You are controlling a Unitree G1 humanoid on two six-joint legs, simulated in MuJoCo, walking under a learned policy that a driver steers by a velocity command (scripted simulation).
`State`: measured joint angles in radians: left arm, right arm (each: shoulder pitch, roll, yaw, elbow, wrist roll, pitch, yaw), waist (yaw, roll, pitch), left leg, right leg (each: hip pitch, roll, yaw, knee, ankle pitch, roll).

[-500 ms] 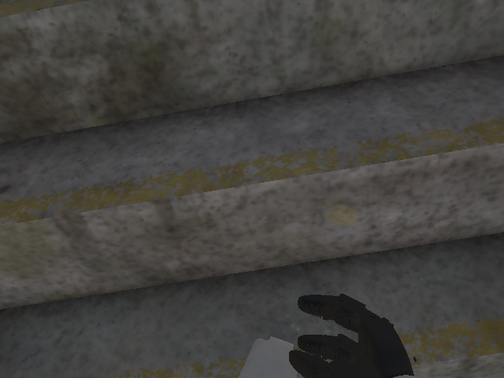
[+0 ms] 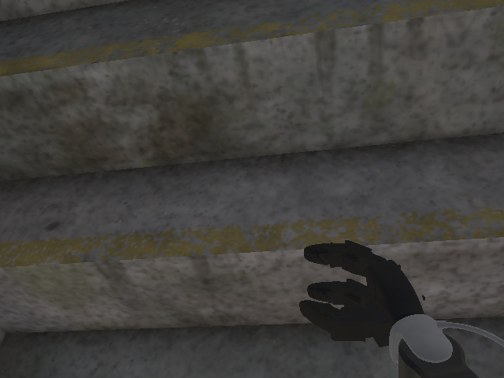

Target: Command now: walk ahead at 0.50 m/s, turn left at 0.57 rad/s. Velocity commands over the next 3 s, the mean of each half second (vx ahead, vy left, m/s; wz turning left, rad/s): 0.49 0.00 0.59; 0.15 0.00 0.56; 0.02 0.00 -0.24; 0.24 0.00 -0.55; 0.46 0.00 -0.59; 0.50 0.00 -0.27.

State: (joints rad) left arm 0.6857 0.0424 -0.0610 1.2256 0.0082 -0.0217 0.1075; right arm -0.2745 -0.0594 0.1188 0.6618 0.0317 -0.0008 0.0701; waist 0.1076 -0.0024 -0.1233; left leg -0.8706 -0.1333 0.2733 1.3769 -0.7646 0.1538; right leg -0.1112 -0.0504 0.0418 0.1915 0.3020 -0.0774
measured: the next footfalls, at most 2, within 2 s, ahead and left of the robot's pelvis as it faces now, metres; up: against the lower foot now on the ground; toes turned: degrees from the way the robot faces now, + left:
right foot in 0.34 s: +0.17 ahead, -0.18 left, +0.24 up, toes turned +4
left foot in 0.80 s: -0.10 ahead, +0.15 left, +0.00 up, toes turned +11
